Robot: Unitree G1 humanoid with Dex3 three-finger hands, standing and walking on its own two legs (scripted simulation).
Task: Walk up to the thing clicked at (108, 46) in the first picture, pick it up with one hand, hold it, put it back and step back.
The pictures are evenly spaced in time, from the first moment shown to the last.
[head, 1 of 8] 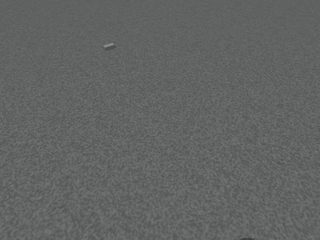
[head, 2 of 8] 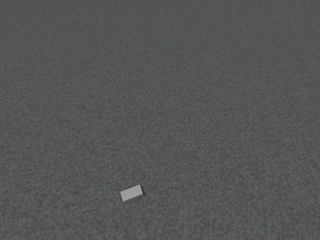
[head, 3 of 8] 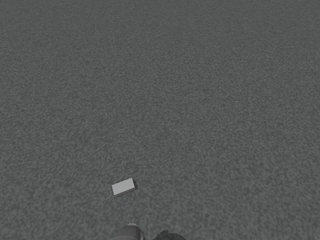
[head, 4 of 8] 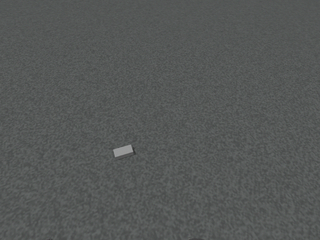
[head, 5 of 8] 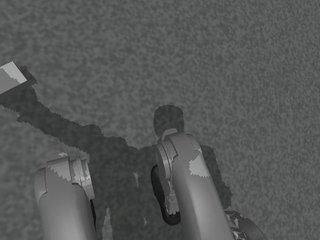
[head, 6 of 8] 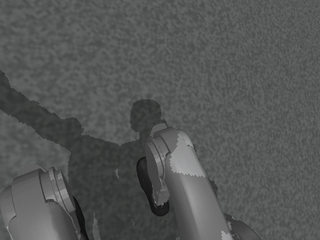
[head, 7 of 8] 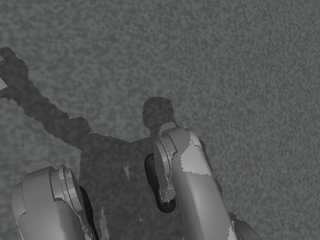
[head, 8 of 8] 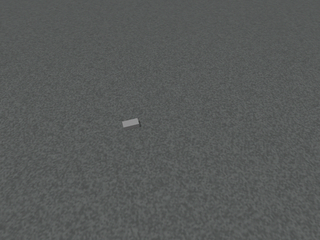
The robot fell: no
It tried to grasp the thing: yes
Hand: left
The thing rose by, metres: 0.69
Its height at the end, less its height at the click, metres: +0.00
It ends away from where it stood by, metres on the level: 0.03
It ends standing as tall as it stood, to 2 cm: yes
